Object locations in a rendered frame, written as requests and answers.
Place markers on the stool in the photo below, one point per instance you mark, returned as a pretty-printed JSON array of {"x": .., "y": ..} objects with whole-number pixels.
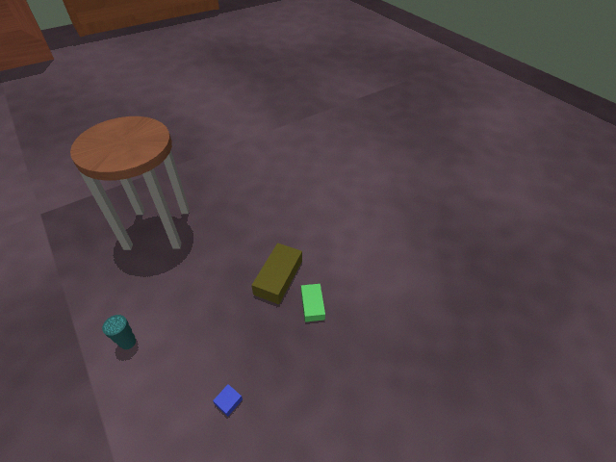
[{"x": 122, "y": 148}]

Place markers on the bookshelf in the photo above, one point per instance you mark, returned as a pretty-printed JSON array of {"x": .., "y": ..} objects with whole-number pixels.
[{"x": 96, "y": 16}]

